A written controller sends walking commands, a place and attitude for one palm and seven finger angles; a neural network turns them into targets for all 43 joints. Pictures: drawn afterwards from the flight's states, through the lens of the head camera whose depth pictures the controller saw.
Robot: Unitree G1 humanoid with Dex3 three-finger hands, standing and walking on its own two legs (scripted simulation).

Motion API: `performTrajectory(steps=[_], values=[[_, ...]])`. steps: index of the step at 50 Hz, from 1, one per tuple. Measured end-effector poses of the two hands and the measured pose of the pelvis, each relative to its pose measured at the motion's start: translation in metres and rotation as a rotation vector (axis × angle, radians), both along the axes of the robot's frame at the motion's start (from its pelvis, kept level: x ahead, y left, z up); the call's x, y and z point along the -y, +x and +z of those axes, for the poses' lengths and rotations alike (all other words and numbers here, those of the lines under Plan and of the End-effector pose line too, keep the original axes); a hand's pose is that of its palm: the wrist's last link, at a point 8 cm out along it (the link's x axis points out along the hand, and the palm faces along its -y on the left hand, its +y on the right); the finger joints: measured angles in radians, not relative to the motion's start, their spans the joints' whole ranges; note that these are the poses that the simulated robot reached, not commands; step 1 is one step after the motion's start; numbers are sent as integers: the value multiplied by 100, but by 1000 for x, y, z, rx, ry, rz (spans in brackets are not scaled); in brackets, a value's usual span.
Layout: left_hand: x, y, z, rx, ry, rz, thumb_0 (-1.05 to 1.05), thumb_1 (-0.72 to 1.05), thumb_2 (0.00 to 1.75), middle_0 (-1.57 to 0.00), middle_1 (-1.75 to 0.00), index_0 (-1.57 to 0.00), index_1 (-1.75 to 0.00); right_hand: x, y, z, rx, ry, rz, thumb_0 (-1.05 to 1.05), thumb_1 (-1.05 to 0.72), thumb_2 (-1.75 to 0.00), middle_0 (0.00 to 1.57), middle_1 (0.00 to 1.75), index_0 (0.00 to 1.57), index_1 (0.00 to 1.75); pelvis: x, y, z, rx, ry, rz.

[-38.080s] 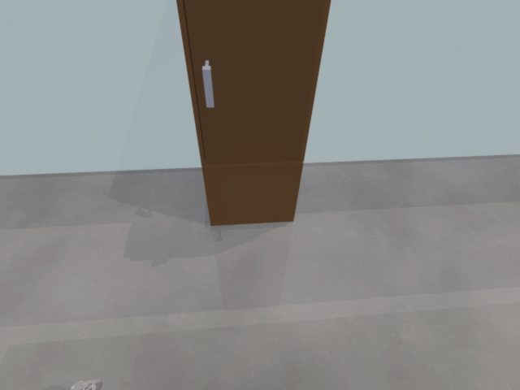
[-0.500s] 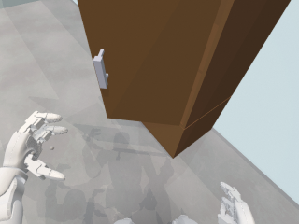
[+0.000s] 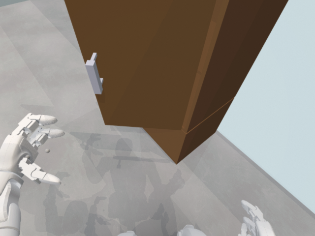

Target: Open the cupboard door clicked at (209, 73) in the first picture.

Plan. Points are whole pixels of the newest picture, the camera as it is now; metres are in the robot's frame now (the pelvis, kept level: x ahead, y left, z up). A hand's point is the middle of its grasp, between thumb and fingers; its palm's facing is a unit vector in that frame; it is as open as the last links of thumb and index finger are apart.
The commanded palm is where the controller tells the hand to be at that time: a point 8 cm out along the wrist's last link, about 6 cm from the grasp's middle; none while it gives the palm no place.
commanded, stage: raise the hand with hooked fingers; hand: left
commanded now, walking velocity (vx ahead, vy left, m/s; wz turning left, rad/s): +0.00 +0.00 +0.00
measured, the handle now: (96, 73) +0.57 +0.23 +0.05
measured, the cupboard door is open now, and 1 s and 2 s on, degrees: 47 47 47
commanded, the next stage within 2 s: move the hooked fingers beside the handle in 0.16 s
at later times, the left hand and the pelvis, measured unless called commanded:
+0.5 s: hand (50, 137) +0.32 +0.28 +0.06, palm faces +0.01 -1.00 -0.01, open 14.0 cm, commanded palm +0.31 +0.32 +0.06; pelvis -0.01 +0.00 -0.01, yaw +1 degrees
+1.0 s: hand (63, 111) +0.40 +0.28 +0.06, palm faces +0.00 -1.00 -0.01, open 13.9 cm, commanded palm +0.39 +0.32 +0.06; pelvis +0.00 +0.00 -0.01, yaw -1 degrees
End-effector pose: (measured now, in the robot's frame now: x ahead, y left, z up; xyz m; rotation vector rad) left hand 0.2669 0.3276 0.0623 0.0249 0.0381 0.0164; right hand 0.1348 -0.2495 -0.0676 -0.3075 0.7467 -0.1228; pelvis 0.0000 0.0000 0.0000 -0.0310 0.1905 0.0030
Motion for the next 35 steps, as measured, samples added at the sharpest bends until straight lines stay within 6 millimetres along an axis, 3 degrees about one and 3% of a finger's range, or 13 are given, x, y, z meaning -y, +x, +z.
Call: performTrajectory(steps=[17,25,35], values=[[-5,-1,3,5,-3,3,-1,-50,30,-30,-120,-31,-120,-12,12,-3,25,20,34,1,-90,-90,20,30,21,30,-1,-2,-1,1,-2,9],[-6,33,0,6,-15,-8,-1,-50,30,-30,-120,-30,-120,-8,3,-10,-22,-10,22,1,-90,-90,20,30,21,30,-1,-6,-5,-17,-3,15],[1,75,2,1,-12,-30,-1,-50,30,-30,-120,-30,-120,2,-31,-17,-128,-6,-53,1,-90,-90,20,30,21,30,-3,-2,-5,-53,2,-11]])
